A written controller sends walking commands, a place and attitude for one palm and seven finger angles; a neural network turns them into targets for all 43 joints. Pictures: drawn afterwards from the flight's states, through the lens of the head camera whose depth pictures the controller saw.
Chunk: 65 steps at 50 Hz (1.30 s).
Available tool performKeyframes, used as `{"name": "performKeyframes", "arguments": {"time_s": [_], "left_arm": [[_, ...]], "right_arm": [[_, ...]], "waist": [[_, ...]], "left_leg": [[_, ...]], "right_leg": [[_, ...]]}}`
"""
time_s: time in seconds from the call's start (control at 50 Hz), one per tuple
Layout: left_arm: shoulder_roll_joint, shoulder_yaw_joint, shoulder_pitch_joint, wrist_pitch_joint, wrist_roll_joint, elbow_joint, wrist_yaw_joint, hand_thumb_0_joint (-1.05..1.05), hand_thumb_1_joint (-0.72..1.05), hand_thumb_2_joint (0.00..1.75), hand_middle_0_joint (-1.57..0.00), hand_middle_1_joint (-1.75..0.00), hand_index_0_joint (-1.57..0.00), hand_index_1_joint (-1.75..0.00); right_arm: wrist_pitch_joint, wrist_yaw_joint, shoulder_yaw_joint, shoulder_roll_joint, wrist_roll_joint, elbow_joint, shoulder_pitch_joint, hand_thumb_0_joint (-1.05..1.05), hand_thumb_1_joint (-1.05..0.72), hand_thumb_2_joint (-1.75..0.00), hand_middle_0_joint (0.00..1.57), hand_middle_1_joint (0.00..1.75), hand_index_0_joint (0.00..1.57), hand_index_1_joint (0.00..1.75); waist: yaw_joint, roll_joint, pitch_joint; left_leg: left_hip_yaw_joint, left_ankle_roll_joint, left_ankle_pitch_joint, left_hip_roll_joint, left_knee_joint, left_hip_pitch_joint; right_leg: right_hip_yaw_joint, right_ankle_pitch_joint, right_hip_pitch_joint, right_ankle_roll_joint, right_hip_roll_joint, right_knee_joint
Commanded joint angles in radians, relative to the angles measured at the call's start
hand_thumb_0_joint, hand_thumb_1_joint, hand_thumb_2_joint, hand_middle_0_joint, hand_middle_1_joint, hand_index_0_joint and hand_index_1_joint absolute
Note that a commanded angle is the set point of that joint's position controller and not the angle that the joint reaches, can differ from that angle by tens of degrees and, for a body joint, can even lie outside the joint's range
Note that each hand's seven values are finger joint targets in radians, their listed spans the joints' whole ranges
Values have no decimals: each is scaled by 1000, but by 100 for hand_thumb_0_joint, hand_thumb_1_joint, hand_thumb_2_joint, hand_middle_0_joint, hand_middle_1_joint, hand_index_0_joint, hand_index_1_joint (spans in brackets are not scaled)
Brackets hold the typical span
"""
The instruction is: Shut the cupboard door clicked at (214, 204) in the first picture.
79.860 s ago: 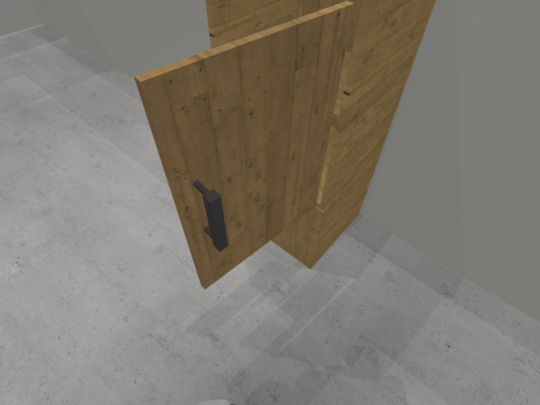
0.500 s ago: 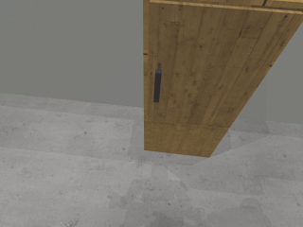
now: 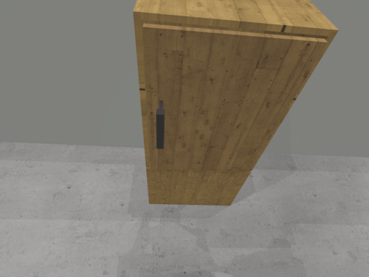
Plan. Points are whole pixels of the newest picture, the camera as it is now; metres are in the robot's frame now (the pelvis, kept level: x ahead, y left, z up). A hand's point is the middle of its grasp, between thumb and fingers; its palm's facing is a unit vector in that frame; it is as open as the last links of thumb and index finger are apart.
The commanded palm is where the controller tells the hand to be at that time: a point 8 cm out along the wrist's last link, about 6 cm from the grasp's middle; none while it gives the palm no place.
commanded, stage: take the last steps up to it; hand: left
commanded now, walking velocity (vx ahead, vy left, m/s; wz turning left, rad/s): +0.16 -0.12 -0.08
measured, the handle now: (160, 125) +0.54 +0.09 -0.05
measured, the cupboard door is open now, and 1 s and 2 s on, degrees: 0 0 0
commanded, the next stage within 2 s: come to a stop and stand still in 0.06 s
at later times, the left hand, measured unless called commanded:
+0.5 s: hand (137, 266) +0.18 +0.11 -0.16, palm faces +0.02 -0.97 -0.24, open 7.3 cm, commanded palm none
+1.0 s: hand out of the picture +0.07 +0.15 -0.18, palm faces +0.02 -0.98 -0.22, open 7.4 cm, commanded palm none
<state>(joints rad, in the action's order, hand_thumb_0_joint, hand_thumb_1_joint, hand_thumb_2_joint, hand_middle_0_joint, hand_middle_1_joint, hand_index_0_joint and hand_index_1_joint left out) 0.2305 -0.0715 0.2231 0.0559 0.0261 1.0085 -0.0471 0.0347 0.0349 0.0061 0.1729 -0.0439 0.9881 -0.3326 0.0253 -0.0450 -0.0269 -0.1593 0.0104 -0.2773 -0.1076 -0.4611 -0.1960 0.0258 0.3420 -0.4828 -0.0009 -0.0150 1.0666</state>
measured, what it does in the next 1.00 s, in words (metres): steps on the spot: right foot, then left foot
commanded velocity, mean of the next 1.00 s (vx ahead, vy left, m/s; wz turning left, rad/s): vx -0.06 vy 0.06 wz -0.01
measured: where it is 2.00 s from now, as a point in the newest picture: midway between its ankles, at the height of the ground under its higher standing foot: outside the picture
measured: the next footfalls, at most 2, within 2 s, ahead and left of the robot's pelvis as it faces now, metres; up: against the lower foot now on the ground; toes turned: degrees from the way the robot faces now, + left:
right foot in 0.20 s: +0.15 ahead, -0.18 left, +0.00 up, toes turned -7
left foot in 0.66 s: +0.14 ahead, +0.07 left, +0.00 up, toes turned +2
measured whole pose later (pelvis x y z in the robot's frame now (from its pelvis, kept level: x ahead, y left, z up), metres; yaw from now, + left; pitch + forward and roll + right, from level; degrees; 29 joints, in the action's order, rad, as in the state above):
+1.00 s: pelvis +0.07 -0.04 +0.00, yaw -1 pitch +0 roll +0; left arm 0.18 -0.01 0.28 0.02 0.01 1.10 0.02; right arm -0.02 0.02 0.01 0.16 -0.01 1.04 -0.18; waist -0.02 0.00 -0.05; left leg -0.06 -0.02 -0.19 0.01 -0.44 -0.24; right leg -0.03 0.29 -0.16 -0.01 -0.01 0.46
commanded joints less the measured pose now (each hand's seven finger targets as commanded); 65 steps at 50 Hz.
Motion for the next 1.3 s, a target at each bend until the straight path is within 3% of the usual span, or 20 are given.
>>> {"name": "performKeyframes", "arguments": {"time_s": [0.0, 0.08, 0.14, 0.16, 0.18, 0.2, 0.28, 0.46, 0.58, 0.6, 0.62, 0.66, 0.72, 0.82, 0.88, 0.92, 0.98, 1.2, 1.22, 1.28], "left_arm": [[11, -1, -60, -27, -2, -87, -7, 0, 90, 90, -20, -30, -20, -30], [14, 3, -86, -35, 0, -94, -6, 0, 90, 90, -20, -30, -20, -30], [38, -5, 11, -54, 3, -57, -1, 0, 90, 90, -20, -30, -20, -30], [84, -14, 112, -70, 4, -27, 10, 0, 90, 90, -20, -30, -20, -30], [189, -35, 211, -88, 9, 8, 32, 0, 90, 90, -20, -30, -20, -30], [209, -23, 221, -90, -9, 13, 43, 0, 90, 90, -20, -30, -20, -30], [122, 5, 25, -84, -5, -15, 79, 0, 90, 90, -20, -30, -20, -30], [128, -21, -27, -58, 4, -65, 98, 0, 90, 90, -20, -30, -20, -30], [139, -23, -36, -46, 3, -76, 88, 0, 90, 90, -20, -30, -20, -30], [114, -14, -21, -40, -4, -76, 87, 0, 90, 90, -20, -30, -20, -30], [61, -2, 15, -29, -5, -85, 83, 0, 90, 90, -20, -30, -20, -30], [57, 7, -3, -13, -8, -84, 83, 0, 90, 90, -20, -30, -20, -30], [69, 4, 29, -8, -3, -48, 70, 0, 90, 90, -20, -30, -20, -30], [43, 29, 58, -26, -9, -11, 66, 0, 90, 90, -20, -30, -20, -30], [62, 37, 99, -47, -6, 28, 75, 0, 90, 90, -20, -30, -20, -30], [84, 39, 63, -50, -7, 25, 72, 0, 90, 90, -20, -30, -20, -30], [45, 50, 61, -69, -13, 56, 76, 0, 90, 90, -20, -30, -20, -30], [16, 53, 105, -60, -19, 97, 81, 0, 90, 90, -20, -30, -20, -30], [175, 68, 89, -91, 13, 4, 80, 0, 90, 90, -20, -30, -20, -30], [88, 44, 107, -99, -13, -8, 91, 0, 90, 90, -20, -30, -20, -30]], "right_arm": [[13, 7, 60, 203, 7, -9, -61, 0, -90, -90, 20, 30, 20, 30], [-1, -2, 77, 217, 7, 0, -50, 0, -90, -90, 20, 30, 20, 30], [-14, -7, 81, 214, 11, 6, -27, 0, -90, -90, 20, 30, 20, 30], [-12, -12, 73, 183, 23, 8, -23, 0, -90, -90, 20, 30, 20, 30], [-8, -19, 51, 92, 35, -12, -44, 0, -90, -90, 20, 30, 20, 30], [-22, -8, 41, 82, 42, -38, -17, 0, -90, -90, 20, 30, 20, 30], [-50, 3, 39, 84, 48, 25, -19, 0, -90, -90, 20, 30, 20, 30], [-97, -25, 61, 99, 31, -47, 104, 0, -90, -90, 20, 30, 20, 30], [-68, -27, 52, 94, 32, -50, 57, 0, -90, -90, 20, 30, 20, 30], [-58, -28, 54, 128, 30, -46, 42, 0, -90, -90, 20, 30, 20, 30], [-49, -27, 63, 193, 22, -62, 62, 0, -90, -90, 20, 30, 20, 30], [-50, -10, 54, 213, 12, -93, 146, 0, -90, -90, 20, 30, 20, 30], [-45, 7, 36, 175, 18, -90, 199, 0, -90, -90, 20, 30, 20, 30], [-39, 3, 38, 167, 31, -37, 157, 0, -90, -90, 20, 30, 20, 30], [-35, -5, 34, 117, 47, -16, 130, 0, -90, -90, 20, 30, 20, 30], [-37, -15, 32, 105, 44, 2, 102, 0, -90, -90, 20, 30, 20, 30], [-29, -10, 29, 108, 39, 43, 70, 0, -90, -90, 20, 30, 20, 30], [-28, -2, 9, 74, 34, 121, 6, 0, -90, -90, 20, 30, 20, 30], [2, -18, 13, 177, 29, 16, 46, 0, -90, -90, 20, 30, 20, 30], [18, 0, 26, 128, 27, -8, 19, 0, -90, -90, 20, 30, 20, 30]], "waist": [[5, 215, -25], [17, 246, -24], [-36, 199, 4], [-86, 120, 55], [-116, -163, 148], [-106, -152, 160], [-33, -95, 129], [-34, -105, 67], [-4, -114, 89], [-3, -26, 89], [-23, 214, 83], [-25, 249, 20], [-58, 243, 23], [-47, 154, 48], [-35, 47, 19], [-11, 123, 1], [-2, -101, 32], [-21, 49, -69], [-6, 107, -128], [-13, 142, 169]], "left_leg": [[105, -120, 259, -223, 231, 67], [70, -110, 232, -220, 178, 40], [41, -63, 200, -169, 29, -21], [-6, -25, 198, -104, -135, -97], [-51, 22, -113, 25, -371, -297], [67, 25, -404, 47, -511, -253], [167, 34, -263, 36, -552, -218], [187, 50, -147, 78, -529, -244], [130, 27, 69, 89, -34, 5], [173, 11, 174, 40, 57, 95], [370, -54, 331, -133, 119, 77], [440, -181, 308, -211, 214, -93], [344, -178, 352, -147, 173, -50], [306, -157, 292, -111, 158, 7], [245, -53, 71, 4, 104, -46], [233, -27, 89, 33, 129, 27], [205, -21, 142, 24, 106, 85], [208, -18, 78, 24, 163, 15], [228, -18, 332, 41, 72, 13], [240, -45, 306, 18, -33, 59]], "right_leg": [[14, -75, -63, -19, -52, -173], [75, -95, 62, -15, -23, -368], [121, -175, 283, 1, 28, -562], [46, -254, 457, 19, -25, -636], [-236, -510, 661, 95, -274, -680], [-313, -750, 543, 178, -401, -724], [-162, -1114, 449, 181, -322, -640], [-115, -780, 336, 202, -336, -715], [-99, -470, 263, 124, -252, -627], [-71, -310, 190, 78, -200, -566], [3, -15, 135, 11, -84, -477], [-12, 208, 159, -13, -14, -266], [-71, 143, 132, -6, -12, -153], [-28, 33, 258, -13, -7, -469], [-158, -149, 332, 22, -81, -748], [-169, -135, 249, 43, -111, -742], [-167, -161, 251, 36, -99, -768], [-151, -85, 262, 37, -76, -785], [-76, -287, 238, 43, -70, -705], [-117, -270, 335, 59, -92, -640]]}}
